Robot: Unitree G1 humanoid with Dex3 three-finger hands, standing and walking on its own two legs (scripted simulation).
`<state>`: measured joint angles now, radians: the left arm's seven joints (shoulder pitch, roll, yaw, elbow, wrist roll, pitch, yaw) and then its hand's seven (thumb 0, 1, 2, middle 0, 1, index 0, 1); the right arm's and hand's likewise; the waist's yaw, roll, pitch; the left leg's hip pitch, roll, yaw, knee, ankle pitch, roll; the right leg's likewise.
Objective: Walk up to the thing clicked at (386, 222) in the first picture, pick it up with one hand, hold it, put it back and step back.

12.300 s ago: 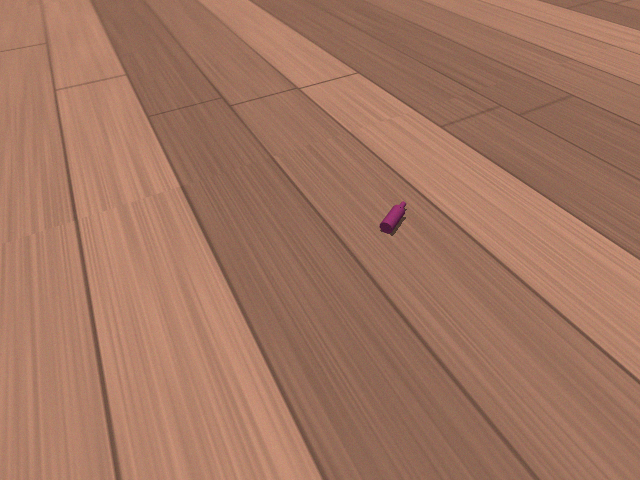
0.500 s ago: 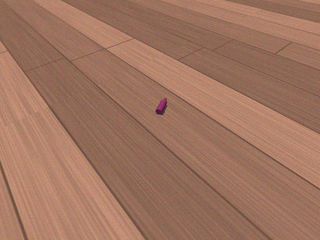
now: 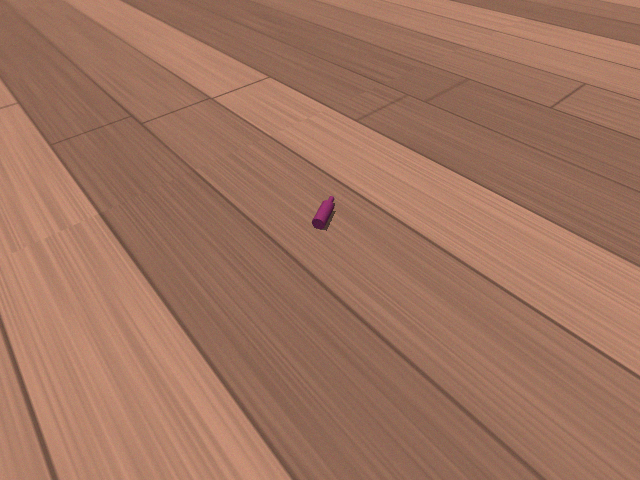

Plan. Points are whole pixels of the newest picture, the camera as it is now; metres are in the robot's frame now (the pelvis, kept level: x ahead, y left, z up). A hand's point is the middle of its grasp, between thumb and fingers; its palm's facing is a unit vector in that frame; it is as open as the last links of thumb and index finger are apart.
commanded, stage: stand
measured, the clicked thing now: (325, 210) +1.43 +0.02 -0.75
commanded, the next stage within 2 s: walk up in 0.60 s
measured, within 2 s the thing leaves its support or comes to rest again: neither
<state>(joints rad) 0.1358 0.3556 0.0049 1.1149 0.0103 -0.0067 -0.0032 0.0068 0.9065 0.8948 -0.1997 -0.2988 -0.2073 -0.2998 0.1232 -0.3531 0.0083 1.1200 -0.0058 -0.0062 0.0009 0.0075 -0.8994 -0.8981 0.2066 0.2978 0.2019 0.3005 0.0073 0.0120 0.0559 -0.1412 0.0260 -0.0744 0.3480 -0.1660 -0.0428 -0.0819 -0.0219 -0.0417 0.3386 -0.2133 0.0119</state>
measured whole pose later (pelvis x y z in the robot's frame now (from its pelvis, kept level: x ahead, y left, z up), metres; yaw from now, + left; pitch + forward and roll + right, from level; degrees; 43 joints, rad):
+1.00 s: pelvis +0.09 +0.03 -0.02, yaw +17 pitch -4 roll +2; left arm 0.13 0.50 0.12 0.86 0.05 0.07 -0.13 0.01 0.91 0.90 -0.19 -0.30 -0.20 -0.30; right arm 0.33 -0.45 -0.09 0.97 -0.01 -0.05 -0.01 0.01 -0.90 -0.90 0.21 0.30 0.20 0.30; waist 0.01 -0.16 0.05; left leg -0.30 -0.02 0.08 0.59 -0.23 0.04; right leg -0.40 -0.06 0.02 1.15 -0.44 -0.03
